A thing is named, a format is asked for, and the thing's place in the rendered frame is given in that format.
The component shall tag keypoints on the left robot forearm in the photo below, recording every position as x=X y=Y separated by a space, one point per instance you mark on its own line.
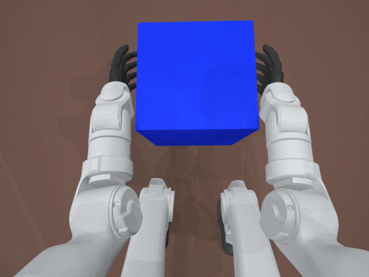
x=108 y=161

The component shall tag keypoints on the robot left upper arm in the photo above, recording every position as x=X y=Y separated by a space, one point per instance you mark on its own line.
x=101 y=222

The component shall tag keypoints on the robot right hand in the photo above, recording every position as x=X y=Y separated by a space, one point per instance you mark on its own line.
x=271 y=70

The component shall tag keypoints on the robot left hand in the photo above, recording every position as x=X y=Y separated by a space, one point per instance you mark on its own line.
x=119 y=70

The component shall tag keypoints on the carton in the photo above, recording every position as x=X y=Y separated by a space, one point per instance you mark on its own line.
x=196 y=82

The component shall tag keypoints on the left robot shin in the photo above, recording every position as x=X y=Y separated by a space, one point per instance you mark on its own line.
x=155 y=181

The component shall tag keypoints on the right robot forearm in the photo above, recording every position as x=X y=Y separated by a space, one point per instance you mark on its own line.
x=290 y=160

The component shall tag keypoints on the robot right upper arm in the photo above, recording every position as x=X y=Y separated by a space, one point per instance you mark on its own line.
x=304 y=226

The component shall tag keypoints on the robot right thigh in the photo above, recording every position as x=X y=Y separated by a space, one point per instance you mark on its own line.
x=253 y=254

